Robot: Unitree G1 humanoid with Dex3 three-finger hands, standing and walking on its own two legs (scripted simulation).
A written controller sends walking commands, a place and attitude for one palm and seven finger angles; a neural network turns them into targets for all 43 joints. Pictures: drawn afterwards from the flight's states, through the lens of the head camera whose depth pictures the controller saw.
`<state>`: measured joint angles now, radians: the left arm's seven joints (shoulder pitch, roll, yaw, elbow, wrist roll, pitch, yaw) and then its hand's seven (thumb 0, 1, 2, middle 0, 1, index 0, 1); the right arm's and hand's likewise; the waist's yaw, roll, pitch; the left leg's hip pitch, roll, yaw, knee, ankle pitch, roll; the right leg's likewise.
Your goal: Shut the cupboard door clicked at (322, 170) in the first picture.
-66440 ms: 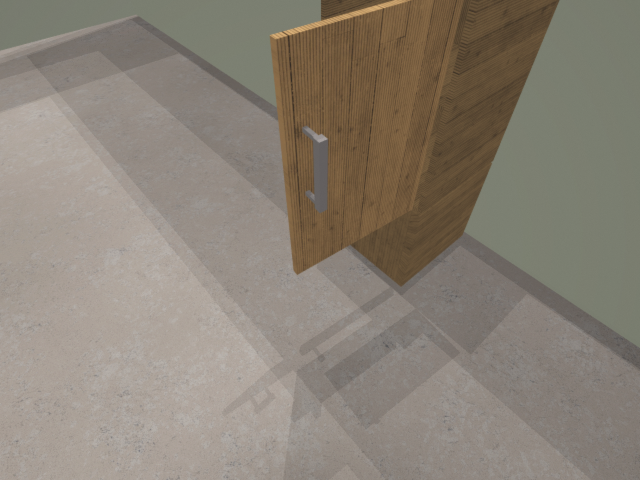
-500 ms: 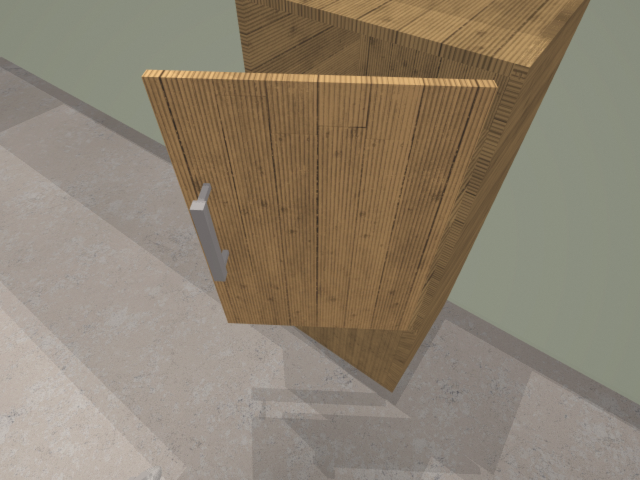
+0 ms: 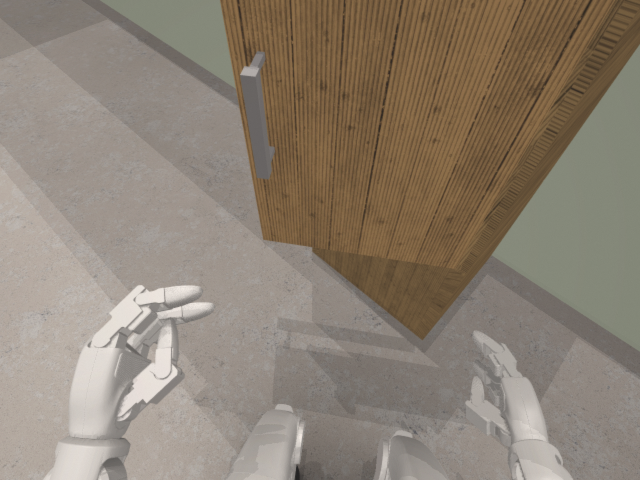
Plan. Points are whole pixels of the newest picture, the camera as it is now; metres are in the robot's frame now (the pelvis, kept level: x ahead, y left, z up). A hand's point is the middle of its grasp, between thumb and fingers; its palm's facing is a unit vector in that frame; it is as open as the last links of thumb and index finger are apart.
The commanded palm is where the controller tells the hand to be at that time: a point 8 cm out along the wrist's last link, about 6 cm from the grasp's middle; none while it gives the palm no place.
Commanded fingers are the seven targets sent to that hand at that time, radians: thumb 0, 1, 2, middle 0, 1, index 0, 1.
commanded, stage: raise the hand and make a fist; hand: left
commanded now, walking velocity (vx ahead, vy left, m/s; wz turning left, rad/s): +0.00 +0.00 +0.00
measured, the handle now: (261, 120) +0.55 +0.16 +0.11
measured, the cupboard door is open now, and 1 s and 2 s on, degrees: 34 34 34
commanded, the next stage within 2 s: bring the fist close to the handle in 1.32 s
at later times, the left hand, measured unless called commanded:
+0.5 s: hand (201, 340) +0.24 +0.17 +0.07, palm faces -0.12 -0.99 -0.02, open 3.3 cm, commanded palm +0.22 +0.24 +0.09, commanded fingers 0.00 0.90 0.90 -1.21 -1.40 -1.21 -1.40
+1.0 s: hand (155, 283) +0.27 +0.20 +0.13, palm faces +0.05 -1.00 -0.07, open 3.1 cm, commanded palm +0.24 +0.24 +0.11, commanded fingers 0.00 0.90 0.90 -1.30 -1.50 -1.30 -1.50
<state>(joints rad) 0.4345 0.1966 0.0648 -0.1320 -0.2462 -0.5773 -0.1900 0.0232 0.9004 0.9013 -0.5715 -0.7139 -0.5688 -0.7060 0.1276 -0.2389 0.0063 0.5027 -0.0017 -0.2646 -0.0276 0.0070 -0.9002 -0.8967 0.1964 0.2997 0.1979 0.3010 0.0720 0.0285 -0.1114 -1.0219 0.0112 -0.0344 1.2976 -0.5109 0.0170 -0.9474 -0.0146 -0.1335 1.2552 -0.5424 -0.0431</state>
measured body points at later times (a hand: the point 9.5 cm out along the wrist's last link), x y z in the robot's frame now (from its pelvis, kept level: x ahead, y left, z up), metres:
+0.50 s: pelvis +0.02 +0.02 +0.03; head +0.09 +0.02 +0.47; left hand +0.24 +0.22 +0.08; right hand +0.19 -0.24 -0.04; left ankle +0.07 +0.11 -0.62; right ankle +0.05 -0.10 -0.62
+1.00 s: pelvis +0.04 +0.01 +0.04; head +0.09 +0.01 +0.49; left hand +0.26 +0.26 +0.14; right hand +0.21 -0.23 -0.03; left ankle +0.07 +0.11 -0.62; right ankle +0.05 -0.10 -0.62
